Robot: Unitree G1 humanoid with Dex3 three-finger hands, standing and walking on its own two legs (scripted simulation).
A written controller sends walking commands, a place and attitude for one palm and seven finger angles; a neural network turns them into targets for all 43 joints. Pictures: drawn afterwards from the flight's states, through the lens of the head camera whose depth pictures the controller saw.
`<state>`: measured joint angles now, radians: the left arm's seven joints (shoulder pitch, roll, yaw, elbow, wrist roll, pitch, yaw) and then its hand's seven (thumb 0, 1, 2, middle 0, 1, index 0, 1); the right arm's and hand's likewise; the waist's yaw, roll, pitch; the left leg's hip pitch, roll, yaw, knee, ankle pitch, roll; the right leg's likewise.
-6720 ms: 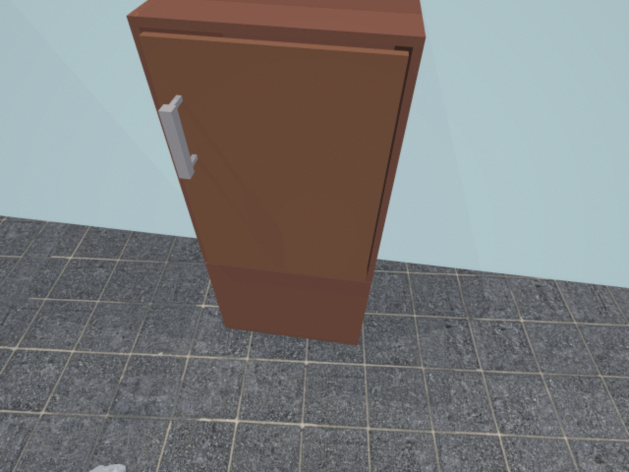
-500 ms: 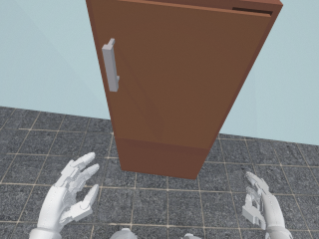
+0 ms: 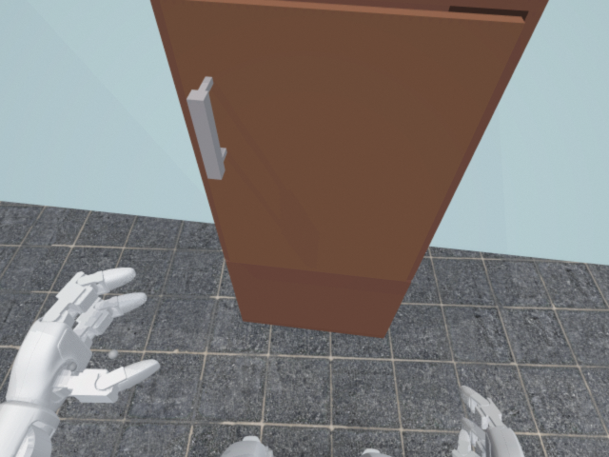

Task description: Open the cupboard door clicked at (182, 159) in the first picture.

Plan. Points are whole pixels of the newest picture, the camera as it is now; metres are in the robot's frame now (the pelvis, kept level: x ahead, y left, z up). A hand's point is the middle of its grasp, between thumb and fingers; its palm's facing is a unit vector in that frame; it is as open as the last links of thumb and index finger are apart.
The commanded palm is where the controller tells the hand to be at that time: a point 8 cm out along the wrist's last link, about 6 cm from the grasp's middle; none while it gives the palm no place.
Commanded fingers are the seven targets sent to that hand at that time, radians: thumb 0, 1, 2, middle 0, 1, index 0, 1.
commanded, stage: raise the hand with hooked fingers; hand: left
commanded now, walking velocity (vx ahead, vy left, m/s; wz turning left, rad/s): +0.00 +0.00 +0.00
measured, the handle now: (211, 130) +0.55 +0.17 +0.12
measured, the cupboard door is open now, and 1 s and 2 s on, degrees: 0 0 0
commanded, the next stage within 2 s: move the hooked fingers beside the handle in 1.22 s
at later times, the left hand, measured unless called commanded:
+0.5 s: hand (66, 295) +0.27 +0.27 +0.12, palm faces -0.03 -1.00 -0.07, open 13.8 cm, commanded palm +0.24 +0.32 +0.12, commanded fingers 0.00 -0.50 0.30 -0.30 -1.20 -0.30 -1.20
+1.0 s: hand (62, 258) +0.30 +0.28 +0.13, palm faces -0.05 -1.00 -0.04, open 14.0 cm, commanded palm +0.27 +0.33 +0.14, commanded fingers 0.00 -0.50 0.30 -0.30 -1.20 -0.30 -1.20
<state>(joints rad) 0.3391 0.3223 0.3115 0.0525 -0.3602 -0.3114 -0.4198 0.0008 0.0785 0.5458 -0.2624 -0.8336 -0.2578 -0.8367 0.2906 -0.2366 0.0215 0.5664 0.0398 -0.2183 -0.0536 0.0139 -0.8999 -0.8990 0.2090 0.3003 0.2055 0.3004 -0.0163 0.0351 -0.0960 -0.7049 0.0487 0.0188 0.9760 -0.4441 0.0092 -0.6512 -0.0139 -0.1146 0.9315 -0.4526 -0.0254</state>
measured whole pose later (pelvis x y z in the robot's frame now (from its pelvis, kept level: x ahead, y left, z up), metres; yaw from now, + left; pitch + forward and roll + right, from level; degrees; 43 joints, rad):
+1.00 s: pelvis +0.01 +0.01 +0.03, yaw +0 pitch +4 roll -1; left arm -0.08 0.46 0.43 0.39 -0.35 -0.14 -0.56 -0.02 -0.49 0.30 -0.30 -1.20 -0.30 -1.20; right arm 0.30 -0.30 0.05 0.56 0.06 -0.20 -0.09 0.01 -0.90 -0.90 0.21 0.30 0.20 0.30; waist -0.01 0.02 -0.04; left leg -0.45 0.03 0.05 0.73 -0.35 0.03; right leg -0.41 -0.02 -0.09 0.68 -0.34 0.00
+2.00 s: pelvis +0.01 +0.01 +0.03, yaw -1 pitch +8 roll -1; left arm -0.44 0.51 0.41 0.77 -0.27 -0.22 -0.53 -0.02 -0.50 0.30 -0.30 -1.20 -0.30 -1.20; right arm 0.35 -0.30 0.04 0.60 0.06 -0.11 -0.09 0.01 -0.90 -0.90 0.21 0.30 0.20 0.30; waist -0.05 0.01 -0.05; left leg -0.54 0.03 0.05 0.75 -0.35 0.02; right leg -0.50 -0.01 -0.08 0.71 -0.35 -0.01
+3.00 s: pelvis +0.01 +0.02 +0.02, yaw -3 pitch +16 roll -2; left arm -0.88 0.67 0.46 1.19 -0.14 -0.30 -0.47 -0.02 -0.49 0.30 -0.30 -1.20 -0.30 -1.20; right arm 0.44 -0.30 0.04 0.62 0.03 0.05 -0.05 0.01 -0.90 -0.90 0.21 0.30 0.20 0.30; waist -0.17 0.01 -0.07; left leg -0.75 0.06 0.06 0.86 -0.39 0.03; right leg -0.70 0.01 -0.07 0.79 -0.37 -0.01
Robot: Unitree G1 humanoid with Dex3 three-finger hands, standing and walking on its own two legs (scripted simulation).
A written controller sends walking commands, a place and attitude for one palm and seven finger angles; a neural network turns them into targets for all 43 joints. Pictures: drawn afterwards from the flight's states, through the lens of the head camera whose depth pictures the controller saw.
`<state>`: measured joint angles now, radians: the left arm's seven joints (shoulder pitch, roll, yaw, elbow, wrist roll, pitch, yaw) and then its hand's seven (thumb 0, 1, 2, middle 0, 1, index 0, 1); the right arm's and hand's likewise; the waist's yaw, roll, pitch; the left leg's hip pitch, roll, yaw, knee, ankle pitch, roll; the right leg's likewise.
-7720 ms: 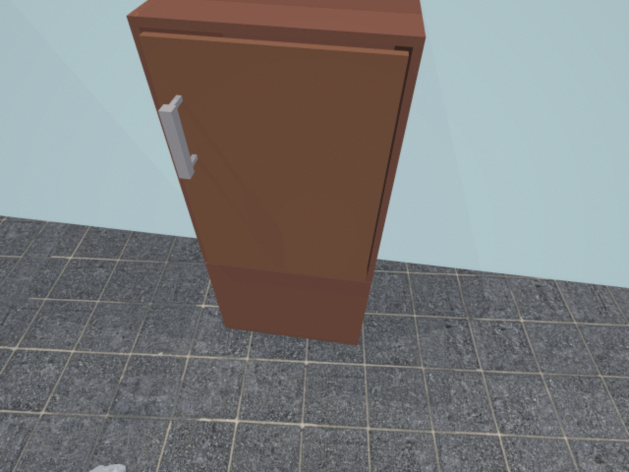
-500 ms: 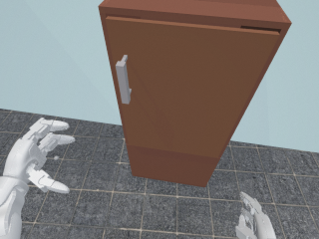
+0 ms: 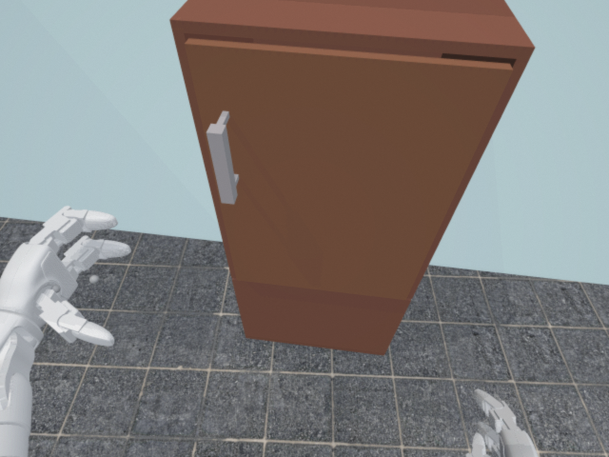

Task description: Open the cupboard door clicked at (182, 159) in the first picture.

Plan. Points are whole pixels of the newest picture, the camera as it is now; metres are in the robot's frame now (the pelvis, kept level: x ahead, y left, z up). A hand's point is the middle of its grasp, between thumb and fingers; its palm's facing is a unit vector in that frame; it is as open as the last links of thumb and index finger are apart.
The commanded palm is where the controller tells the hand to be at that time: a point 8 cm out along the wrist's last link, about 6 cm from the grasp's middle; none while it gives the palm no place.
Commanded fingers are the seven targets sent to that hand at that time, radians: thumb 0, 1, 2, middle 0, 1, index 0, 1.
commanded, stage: raise the hand with hooked fingers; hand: left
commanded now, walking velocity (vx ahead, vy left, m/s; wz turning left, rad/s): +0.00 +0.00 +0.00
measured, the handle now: (226, 158) +0.54 +0.16 +0.08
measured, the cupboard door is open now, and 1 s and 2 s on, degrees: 0 0 0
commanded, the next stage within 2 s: move the hooked fingers beside the handle in 0.22 s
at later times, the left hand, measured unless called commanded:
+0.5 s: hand (99, 270) +0.30 +0.27 +0.10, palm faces -0.02 -1.00 -0.03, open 14.0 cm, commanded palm +0.29 +0.31 +0.11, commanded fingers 0.00 -0.50 0.30 -0.30 -1.20 -0.30 -1.20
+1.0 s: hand (135, 224) +0.38 +0.25 +0.10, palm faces -0.06 -1.00 -0.02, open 14.0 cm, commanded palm +0.36 +0.30 +0.10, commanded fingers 0.00 -0.50 0.30 -0.30 -1.20 -0.30 -1.20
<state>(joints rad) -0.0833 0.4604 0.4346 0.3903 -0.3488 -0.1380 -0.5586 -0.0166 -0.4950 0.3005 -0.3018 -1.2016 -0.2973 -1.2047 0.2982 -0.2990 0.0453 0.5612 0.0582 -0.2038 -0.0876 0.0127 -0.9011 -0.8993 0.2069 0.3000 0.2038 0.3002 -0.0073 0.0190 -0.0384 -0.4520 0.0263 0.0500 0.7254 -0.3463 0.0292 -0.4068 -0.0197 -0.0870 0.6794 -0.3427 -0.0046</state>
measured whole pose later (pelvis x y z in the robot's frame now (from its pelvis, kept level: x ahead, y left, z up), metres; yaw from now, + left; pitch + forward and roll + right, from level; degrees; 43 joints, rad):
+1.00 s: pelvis +0.00 +0.00 +0.00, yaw -1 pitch +8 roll -1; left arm -0.44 0.51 0.41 0.77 -0.27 -0.22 -0.53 -0.02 -0.50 0.30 -0.30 -1.20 -0.30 -1.20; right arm 0.35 -0.30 0.04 0.60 0.06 -0.11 -0.09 0.01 -0.90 -0.90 0.21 0.30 0.20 0.30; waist -0.05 0.01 -0.05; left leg -0.54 0.03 0.05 0.75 -0.35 0.02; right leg -0.50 -0.01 -0.08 0.71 -0.35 -0.01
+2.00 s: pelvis +0.01 +0.00 -0.02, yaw -2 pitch +16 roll -2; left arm -0.88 0.67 0.46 1.19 -0.14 -0.30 -0.47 -0.02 -0.49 0.30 -0.30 -1.20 -0.30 -1.20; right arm 0.44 -0.30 0.04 0.62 0.03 0.05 -0.05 0.01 -0.90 -0.90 0.21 0.30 0.20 0.30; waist -0.17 0.01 -0.07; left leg -0.75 0.06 0.06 0.86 -0.39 0.03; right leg -0.70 0.01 -0.07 0.79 -0.37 -0.01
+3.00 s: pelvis +0.01 +0.01 -0.02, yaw -2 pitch +16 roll -3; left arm -0.87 0.61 0.41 1.15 -0.16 -0.31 -0.44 -0.02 -0.50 0.30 -0.30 -1.20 -0.30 -1.20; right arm 0.41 -0.29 0.04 0.61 0.02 0.06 -0.04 0.00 -0.90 -0.90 0.21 0.30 0.20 0.30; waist -0.15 0.01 -0.08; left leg -0.77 0.05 0.05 0.89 -0.41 0.04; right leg -0.71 0.00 -0.07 0.80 -0.37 0.00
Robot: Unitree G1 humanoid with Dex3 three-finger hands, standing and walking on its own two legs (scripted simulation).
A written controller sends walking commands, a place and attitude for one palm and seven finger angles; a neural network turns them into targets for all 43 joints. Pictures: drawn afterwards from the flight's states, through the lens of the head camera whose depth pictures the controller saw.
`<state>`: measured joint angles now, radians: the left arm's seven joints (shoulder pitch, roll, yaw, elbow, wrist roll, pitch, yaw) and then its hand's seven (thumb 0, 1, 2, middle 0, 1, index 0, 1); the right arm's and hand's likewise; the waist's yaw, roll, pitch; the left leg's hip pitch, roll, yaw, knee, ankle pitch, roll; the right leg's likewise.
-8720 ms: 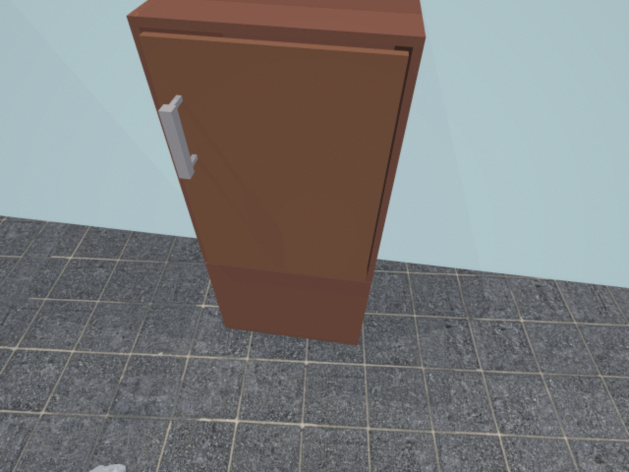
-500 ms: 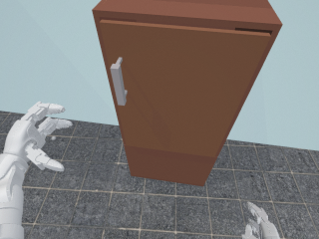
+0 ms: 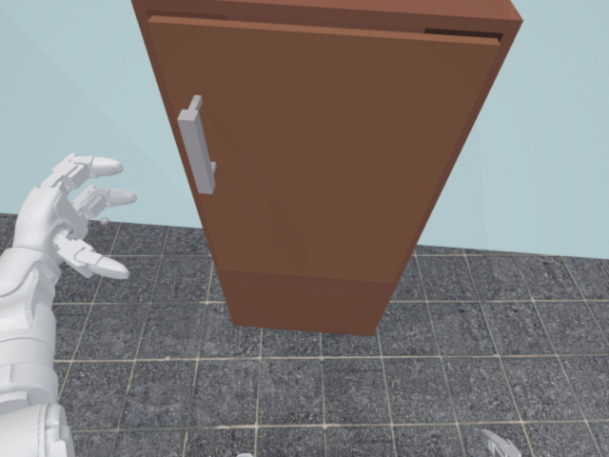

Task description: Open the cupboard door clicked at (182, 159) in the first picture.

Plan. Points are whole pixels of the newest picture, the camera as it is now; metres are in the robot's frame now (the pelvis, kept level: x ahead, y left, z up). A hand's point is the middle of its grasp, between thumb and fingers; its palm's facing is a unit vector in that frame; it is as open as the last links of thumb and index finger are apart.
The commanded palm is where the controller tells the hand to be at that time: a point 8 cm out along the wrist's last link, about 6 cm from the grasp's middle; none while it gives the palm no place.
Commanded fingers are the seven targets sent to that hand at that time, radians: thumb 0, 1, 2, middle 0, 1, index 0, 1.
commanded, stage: move the hooked fingers beside the handle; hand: left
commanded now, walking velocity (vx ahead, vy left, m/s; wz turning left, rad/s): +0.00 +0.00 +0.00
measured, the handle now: (201, 146) +0.54 +0.17 +0.09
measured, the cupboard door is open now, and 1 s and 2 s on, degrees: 0 0 0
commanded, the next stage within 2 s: slide the fingers in behind the handle in 1.72 s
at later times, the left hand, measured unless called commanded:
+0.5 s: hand (133, 185) +0.44 +0.24 +0.11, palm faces -0.07 -1.00 -0.01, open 14.0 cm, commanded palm +0.42 +0.30 +0.10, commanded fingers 0.00 -0.50 0.30 -0.30 -1.20 -0.30 -1.20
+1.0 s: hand (149, 155) +0.50 +0.24 +0.10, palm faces -0.07 -1.00 -0.01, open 14.0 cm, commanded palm +0.48 +0.29 +0.09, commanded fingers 0.00 -0.50 0.30 -0.30 -1.20 -0.30 -1.20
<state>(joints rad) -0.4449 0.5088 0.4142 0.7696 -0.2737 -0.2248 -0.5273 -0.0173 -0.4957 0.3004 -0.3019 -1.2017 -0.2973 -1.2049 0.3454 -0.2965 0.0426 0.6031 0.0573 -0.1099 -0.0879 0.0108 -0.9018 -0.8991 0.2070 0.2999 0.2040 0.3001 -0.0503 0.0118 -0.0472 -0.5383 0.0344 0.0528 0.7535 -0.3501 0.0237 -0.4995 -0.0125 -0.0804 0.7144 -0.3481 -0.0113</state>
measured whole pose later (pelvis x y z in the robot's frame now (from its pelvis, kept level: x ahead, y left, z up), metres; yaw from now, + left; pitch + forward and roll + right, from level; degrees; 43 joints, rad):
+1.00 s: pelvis +0.01 +0.01 -0.01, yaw -2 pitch +16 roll -2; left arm -0.88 0.67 0.46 1.19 -0.14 -0.30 -0.47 -0.02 -0.49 0.30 -0.30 -1.20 -0.30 -1.20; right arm 0.44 -0.30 0.04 0.62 0.03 0.05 -0.05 0.01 -0.90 -0.90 0.21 0.30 0.20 0.30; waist -0.17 0.01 -0.07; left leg -0.75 0.06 0.06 0.86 -0.39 0.03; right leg -0.70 0.01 -0.07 0.79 -0.37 -0.01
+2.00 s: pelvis +0.01 +0.01 -0.02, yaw -2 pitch +16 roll -3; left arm -0.87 0.61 0.41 1.15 -0.16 -0.31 -0.44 -0.02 -0.50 0.30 -0.30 -1.20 -0.30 -1.20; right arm 0.41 -0.29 0.04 0.61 0.02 0.06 -0.04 0.00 -0.90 -0.90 0.21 0.30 0.20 0.30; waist -0.15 0.01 -0.08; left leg -0.77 0.05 0.05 0.89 -0.41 0.04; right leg -0.71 0.00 -0.07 0.80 -0.37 0.00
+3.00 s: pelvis +0.01 +0.00 -0.02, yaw -1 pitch +15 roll -2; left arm -0.84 0.44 0.33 1.11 -0.14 -0.33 -0.28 -0.02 -0.50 0.30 -0.30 -1.20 -0.30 -1.21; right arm 0.39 -0.27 0.03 0.62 0.02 0.04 -0.02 0.01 -0.90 -0.90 0.21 0.30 0.20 0.30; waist -0.14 0.02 -0.09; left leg -0.72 0.05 0.05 0.87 -0.40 0.02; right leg -0.68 0.01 -0.07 0.81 -0.38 -0.01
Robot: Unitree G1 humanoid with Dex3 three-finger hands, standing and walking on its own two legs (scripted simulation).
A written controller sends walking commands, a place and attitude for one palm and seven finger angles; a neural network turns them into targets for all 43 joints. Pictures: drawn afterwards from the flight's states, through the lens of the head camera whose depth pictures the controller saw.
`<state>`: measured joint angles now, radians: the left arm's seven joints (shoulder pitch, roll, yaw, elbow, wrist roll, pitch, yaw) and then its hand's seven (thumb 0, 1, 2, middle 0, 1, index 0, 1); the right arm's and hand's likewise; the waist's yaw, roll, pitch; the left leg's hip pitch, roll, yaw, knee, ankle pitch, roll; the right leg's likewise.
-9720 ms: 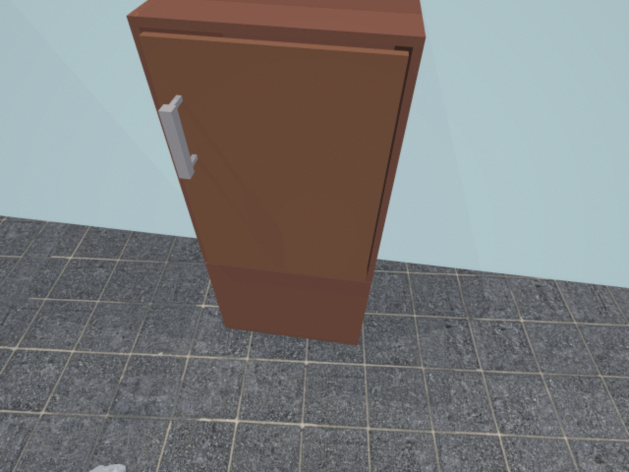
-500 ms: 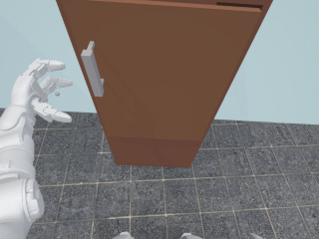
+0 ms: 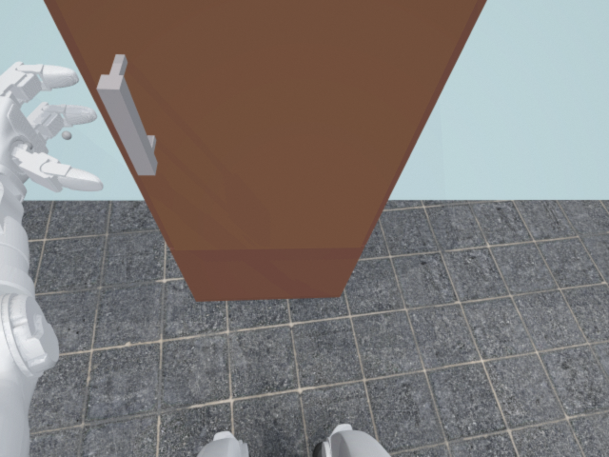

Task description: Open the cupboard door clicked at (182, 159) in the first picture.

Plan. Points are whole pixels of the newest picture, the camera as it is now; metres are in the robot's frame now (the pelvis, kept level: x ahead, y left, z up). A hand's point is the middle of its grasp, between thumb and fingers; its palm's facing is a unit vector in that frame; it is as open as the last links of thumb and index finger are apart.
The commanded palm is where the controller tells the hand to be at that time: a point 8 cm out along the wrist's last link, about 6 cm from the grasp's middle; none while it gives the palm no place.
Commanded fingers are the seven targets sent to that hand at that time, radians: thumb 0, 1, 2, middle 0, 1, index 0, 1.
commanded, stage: move the hooked fingers beside the handle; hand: left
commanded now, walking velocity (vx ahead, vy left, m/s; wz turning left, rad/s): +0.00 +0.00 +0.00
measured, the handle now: (134, 119) +0.53 +0.18 +0.10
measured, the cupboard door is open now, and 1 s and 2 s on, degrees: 0 0 0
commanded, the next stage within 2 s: slide the fingers in behind the handle in 0.72 s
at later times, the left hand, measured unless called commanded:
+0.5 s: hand (62, 144) +0.48 +0.25 +0.11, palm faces -0.03 -1.00 +0.00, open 14.0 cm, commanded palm +0.46 +0.30 +0.10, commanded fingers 0.00 -0.50 0.30 -0.30 -1.20 -0.30 -1.20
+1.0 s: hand (74, 144) +0.48 +0.24 +0.11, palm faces -0.05 -1.00 +0.00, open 14.0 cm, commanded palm +0.46 +0.29 +0.10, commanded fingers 0.00 -0.50 0.30 -0.30 -1.20 -0.30 -1.20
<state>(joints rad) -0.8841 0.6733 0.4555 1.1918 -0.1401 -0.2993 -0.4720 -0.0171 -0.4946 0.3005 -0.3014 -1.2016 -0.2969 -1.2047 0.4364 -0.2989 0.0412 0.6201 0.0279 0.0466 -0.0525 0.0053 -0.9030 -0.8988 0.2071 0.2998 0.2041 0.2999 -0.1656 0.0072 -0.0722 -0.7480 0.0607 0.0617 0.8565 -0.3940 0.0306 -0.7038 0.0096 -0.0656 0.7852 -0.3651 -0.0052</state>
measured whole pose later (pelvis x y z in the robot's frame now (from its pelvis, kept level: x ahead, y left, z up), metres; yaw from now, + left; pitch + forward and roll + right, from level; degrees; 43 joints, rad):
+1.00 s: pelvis +0.00 +0.01 +0.00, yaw +0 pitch +16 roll -3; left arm -0.87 0.61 0.41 1.15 -0.16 -0.31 -0.44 -0.02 -0.50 0.30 -0.30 -1.20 -0.30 -1.20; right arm 0.41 -0.29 0.04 0.61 0.02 0.06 -0.04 0.00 -0.90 -0.90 0.21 0.30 0.20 0.30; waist -0.15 0.01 -0.08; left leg -0.77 0.05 0.05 0.89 -0.41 0.04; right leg -0.71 0.00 -0.07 0.80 -0.37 0.00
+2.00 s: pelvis +0.00 +0.00 +0.00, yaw +1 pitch +15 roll -2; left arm -0.84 0.44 0.33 1.11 -0.14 -0.33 -0.28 -0.02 -0.50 0.30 -0.30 -1.20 -0.30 -1.21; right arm 0.39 -0.27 0.03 0.62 0.02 0.04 -0.02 0.01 -0.90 -0.90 0.21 0.30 0.20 0.30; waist -0.14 0.02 -0.09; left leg -0.72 0.05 0.05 0.87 -0.40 0.02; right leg -0.68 0.01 -0.07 0.81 -0.38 -0.01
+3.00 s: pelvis +0.00 +0.00 +0.00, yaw +1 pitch +15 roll -2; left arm -0.86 0.42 0.31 1.12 -0.13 -0.34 -0.25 -0.01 0.37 0.67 -0.37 -1.30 -0.36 -1.30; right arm 0.40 -0.27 0.03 0.63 0.02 0.04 -0.01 0.01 -0.90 -0.90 0.21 0.30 0.20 0.30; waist -0.14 0.02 -0.09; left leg -0.73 0.05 0.05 0.88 -0.40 0.03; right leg -0.69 0.00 -0.07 0.82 -0.39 -0.01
